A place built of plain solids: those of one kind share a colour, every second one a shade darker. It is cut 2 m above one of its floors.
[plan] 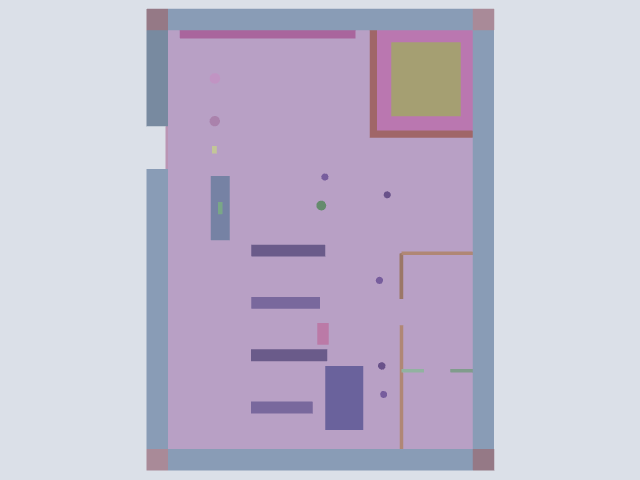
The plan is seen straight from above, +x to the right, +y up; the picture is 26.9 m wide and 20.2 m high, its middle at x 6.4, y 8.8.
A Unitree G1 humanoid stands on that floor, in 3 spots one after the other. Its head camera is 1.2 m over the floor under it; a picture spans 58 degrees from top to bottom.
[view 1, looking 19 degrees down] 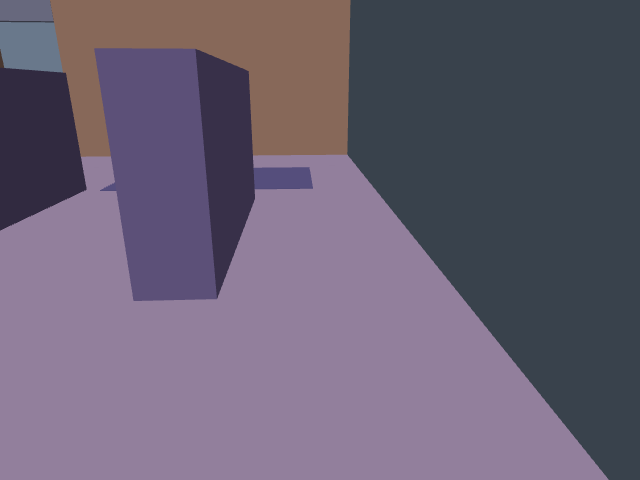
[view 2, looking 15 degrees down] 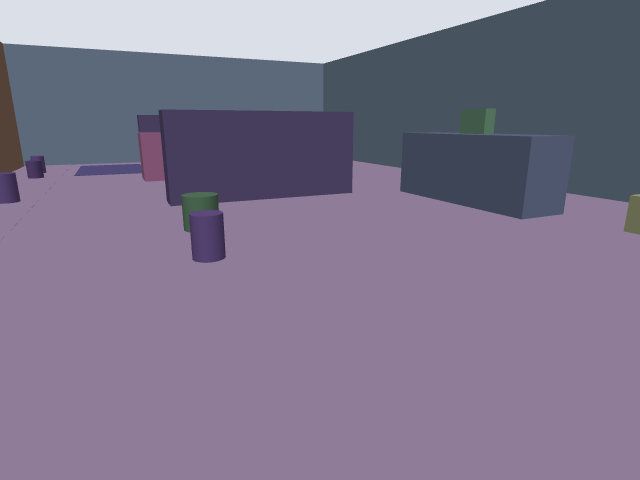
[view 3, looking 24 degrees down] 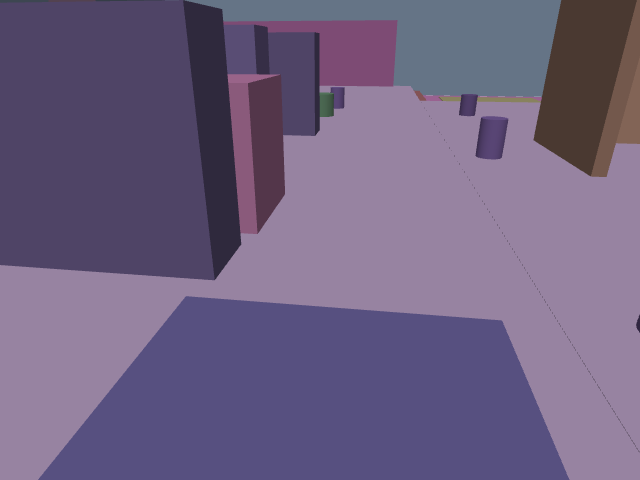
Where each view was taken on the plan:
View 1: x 1.10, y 1.00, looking -3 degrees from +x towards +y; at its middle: floor_main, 3.69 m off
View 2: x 7.30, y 15.37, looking -115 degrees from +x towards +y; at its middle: floor_main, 4.64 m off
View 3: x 7.60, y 1.65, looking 98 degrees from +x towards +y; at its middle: floor_main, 2.98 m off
